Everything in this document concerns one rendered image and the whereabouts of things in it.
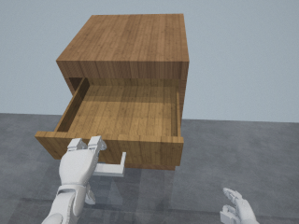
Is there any left robot hand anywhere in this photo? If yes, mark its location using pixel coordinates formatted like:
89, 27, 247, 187
59, 135, 107, 204

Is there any robot left forearm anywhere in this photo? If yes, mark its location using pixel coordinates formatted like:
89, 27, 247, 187
41, 183, 87, 224

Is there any right robot hand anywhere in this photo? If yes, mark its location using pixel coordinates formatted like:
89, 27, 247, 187
220, 188, 257, 224

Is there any cabinet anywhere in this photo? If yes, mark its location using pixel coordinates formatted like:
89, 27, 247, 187
56, 13, 190, 171

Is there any drawer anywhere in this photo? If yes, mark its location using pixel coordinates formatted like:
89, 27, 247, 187
35, 77, 184, 166

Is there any handle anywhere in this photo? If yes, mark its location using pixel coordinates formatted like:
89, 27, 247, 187
93, 151, 127, 177

